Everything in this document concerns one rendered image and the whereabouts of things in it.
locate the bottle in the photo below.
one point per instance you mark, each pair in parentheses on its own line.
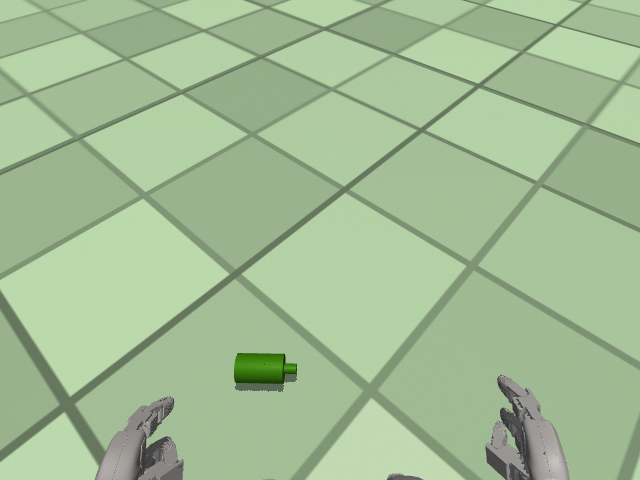
(262,368)

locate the left robot hand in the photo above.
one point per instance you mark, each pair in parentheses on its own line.
(127,457)

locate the right robot hand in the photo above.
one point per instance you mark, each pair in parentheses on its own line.
(535,438)

